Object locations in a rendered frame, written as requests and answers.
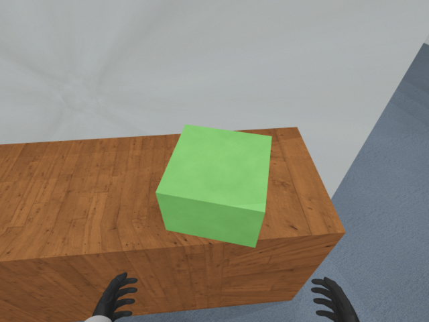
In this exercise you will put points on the left robot hand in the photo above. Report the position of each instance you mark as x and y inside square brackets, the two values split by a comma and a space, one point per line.
[108, 302]

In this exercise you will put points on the right robot hand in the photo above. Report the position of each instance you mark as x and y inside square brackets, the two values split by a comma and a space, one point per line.
[340, 304]

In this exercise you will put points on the pedestal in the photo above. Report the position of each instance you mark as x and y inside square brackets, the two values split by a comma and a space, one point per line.
[75, 214]

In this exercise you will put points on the carton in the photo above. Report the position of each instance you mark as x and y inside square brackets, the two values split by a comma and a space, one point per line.
[215, 185]

